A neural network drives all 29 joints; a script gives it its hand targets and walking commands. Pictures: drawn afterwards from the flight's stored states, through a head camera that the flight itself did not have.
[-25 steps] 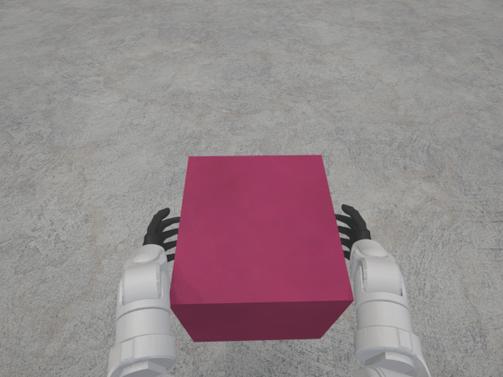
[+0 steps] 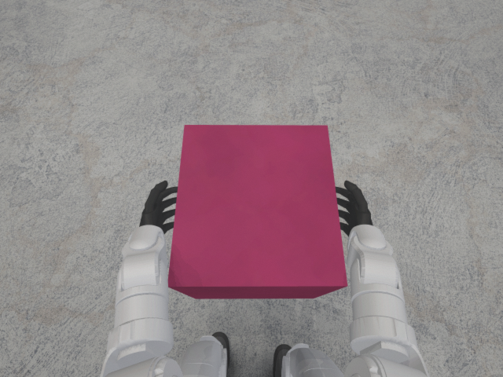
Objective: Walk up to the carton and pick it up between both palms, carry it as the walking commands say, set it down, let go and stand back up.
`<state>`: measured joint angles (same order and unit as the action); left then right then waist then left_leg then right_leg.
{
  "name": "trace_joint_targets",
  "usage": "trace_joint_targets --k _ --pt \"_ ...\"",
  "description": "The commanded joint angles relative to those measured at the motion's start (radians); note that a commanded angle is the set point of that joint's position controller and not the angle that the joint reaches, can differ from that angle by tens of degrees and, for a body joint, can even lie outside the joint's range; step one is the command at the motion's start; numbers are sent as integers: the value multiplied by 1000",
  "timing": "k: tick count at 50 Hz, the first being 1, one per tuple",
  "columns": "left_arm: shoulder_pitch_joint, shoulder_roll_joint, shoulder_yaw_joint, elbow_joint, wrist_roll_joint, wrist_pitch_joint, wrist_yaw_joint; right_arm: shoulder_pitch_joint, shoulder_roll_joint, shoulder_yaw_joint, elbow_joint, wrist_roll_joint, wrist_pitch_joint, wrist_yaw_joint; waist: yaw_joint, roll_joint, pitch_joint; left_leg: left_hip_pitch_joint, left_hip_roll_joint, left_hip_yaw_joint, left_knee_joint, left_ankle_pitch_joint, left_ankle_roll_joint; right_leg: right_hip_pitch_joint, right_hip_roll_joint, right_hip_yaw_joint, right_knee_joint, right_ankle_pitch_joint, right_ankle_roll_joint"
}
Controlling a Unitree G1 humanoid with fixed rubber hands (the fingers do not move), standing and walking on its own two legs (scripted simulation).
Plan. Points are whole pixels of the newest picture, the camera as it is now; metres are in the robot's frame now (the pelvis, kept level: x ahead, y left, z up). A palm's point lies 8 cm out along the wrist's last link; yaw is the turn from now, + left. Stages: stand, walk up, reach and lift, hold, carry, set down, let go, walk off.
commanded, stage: set down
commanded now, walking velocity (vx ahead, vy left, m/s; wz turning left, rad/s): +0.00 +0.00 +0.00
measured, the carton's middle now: (255, 220) +0.37 +0.02 -0.11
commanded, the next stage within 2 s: none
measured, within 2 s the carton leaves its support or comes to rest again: neither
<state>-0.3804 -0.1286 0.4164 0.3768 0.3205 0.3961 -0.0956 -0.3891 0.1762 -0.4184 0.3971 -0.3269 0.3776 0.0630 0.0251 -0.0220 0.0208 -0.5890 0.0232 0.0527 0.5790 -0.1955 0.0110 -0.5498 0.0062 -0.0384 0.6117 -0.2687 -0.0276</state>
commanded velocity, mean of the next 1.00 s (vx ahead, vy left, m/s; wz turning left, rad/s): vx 0.00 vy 0.00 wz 0.00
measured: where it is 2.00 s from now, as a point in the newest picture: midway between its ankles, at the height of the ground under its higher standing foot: outside the picture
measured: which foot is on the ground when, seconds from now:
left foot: down 0.00-1.00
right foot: down 0.00-1.00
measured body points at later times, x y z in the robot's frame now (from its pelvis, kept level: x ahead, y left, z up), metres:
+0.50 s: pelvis -0.04 +0.01 -0.06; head +0.16 +0.02 +0.34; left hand +0.37 +0.19 -0.13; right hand +0.37 -0.15 -0.12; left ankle +0.05 +0.12 -0.72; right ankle +0.01 -0.10 -0.72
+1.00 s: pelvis -0.05 +0.01 -0.14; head +0.21 +0.03 +0.23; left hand +0.40 +0.19 -0.22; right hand +0.40 -0.16 -0.22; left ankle +0.05 +0.12 -0.72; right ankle +0.01 -0.10 -0.72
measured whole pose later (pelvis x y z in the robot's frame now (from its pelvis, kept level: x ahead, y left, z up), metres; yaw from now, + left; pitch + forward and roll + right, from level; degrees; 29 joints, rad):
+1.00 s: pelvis -0.05 +0.01 -0.14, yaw -1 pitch +42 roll -1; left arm -0.81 -0.04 0.50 0.44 0.31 0.40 -0.10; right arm -0.80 0.11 -0.55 0.43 -0.25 0.37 0.06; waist 0.00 -0.04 -0.14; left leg -1.63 0.04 0.05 1.22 -0.33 0.03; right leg -1.59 0.00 -0.03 1.26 -0.41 -0.02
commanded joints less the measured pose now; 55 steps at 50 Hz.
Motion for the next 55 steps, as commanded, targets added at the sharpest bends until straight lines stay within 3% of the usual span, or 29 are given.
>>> trace_joint_targets --k 1,18,34,55 --pt "-433 -748 -518 62 -142 -38 -218 -441 780 519 66 140 -39 207 6 12 -514 277 -110 -110 46 282 26 35 85 119 -26 275 3" --pt "-651 -802 -490 122 -128 -38 -270 -670 823 484 108 145 -36 258 -2 25 -718 -14 -119 -94 251 160 30 -279 106 89 187 147 3" --pt "-835 -843 -514 139 -155 -4 -285 -865 826 478 125 200 -7 310 -8 29 -917 -201 -124 -85 432 69 16 -583 131 50 390 28 0" --pt "-977 -757 -515 182 -208 -15 -281 -991 791 496 134 262 -6 270 -8 31 -1086 -479 -137 -62 666 132 19 -782 140 33 618 80 23"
